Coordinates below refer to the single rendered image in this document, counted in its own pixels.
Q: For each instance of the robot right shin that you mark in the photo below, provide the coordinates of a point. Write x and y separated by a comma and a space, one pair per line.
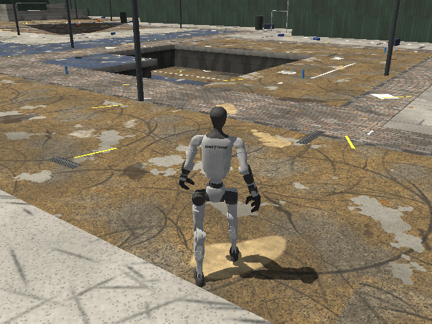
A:
233, 232

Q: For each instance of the robot right hand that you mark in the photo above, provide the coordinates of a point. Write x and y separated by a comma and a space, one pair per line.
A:
256, 203

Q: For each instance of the robot left hand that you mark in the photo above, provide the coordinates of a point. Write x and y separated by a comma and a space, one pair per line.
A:
181, 183

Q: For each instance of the robot left upper arm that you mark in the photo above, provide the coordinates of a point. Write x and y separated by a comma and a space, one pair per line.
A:
192, 151

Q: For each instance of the right robot forearm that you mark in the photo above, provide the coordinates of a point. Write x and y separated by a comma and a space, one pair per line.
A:
248, 178

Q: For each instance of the robot left thigh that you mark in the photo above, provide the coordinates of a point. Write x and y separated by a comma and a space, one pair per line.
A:
198, 209

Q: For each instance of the robot right upper arm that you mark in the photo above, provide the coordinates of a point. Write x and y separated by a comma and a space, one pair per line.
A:
238, 143

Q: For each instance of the left robot forearm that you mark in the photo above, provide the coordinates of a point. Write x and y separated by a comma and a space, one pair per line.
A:
184, 173

